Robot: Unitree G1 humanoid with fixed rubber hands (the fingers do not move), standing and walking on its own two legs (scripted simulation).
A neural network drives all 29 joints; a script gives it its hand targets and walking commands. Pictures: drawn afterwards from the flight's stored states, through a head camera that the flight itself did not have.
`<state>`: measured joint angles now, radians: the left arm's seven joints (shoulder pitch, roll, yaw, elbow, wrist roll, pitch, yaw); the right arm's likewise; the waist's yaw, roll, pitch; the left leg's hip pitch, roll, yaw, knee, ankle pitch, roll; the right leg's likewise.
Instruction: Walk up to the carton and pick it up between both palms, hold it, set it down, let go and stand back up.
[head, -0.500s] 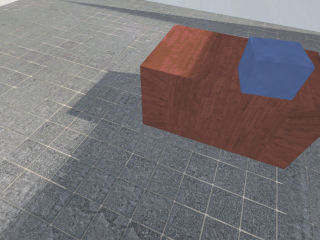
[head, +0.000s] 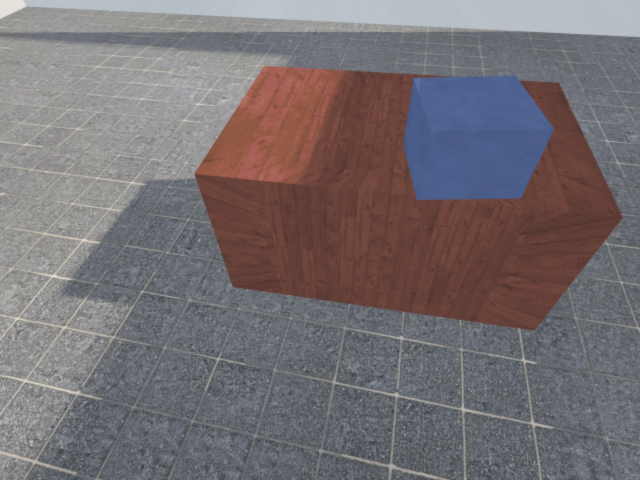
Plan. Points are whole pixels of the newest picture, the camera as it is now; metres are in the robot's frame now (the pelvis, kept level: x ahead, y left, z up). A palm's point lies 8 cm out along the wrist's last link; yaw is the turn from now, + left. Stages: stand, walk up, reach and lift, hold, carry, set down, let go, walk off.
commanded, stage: walk up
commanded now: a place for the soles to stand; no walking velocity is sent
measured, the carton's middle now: (466, 137) +0.94 -0.32 -0.10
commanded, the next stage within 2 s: none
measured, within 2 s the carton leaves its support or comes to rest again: neither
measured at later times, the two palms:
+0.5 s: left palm (136, 411) +0.24 +0.30 -0.10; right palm out of the picture +0.14 -0.34 -0.07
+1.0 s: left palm (182, 329) +0.38 +0.28 -0.11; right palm (627, 432) +0.22 -0.36 -0.06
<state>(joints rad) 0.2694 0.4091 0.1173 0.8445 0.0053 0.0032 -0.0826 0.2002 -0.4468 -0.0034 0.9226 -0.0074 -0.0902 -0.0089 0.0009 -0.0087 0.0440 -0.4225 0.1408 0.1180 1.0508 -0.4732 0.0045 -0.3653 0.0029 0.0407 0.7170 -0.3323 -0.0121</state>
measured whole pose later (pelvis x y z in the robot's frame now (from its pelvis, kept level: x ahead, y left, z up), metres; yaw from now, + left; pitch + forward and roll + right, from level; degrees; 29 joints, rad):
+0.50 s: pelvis +0.13 +0.00 +0.01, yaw -5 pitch -2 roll +1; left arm 0.24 0.41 0.12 0.82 0.01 0.00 -0.10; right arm 0.35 -0.44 0.00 0.92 -0.01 -0.13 -0.01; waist 0.00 -0.08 0.04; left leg -0.19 0.12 0.20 0.63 -0.39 0.00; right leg -0.48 -0.06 0.04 0.85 -0.36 -0.01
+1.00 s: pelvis +0.25 -0.02 +0.01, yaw -9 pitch -1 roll -2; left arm 0.24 0.41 0.12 0.81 0.01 0.00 -0.07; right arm 0.36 -0.44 0.00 0.92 -0.01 -0.12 -0.02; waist 0.00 -0.05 0.05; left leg -0.33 0.12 0.11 0.69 -0.35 0.00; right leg -0.45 0.03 0.04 1.01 -0.42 -0.02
